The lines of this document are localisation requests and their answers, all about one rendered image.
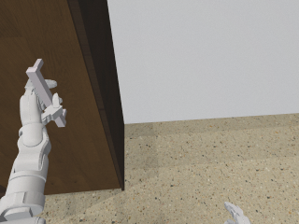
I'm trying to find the left robot forearm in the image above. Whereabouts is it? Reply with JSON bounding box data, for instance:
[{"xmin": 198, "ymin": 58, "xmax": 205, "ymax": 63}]
[{"xmin": 0, "ymin": 123, "xmax": 51, "ymax": 222}]

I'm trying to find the right robot hand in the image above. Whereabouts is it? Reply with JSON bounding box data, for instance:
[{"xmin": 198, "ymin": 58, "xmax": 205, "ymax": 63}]
[{"xmin": 224, "ymin": 202, "xmax": 251, "ymax": 224}]

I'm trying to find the left robot hand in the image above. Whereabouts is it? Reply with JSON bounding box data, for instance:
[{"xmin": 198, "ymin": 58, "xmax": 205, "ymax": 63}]
[{"xmin": 20, "ymin": 78, "xmax": 64, "ymax": 127}]

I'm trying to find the handle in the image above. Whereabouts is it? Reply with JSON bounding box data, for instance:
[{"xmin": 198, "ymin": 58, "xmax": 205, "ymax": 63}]
[{"xmin": 25, "ymin": 59, "xmax": 67, "ymax": 128}]

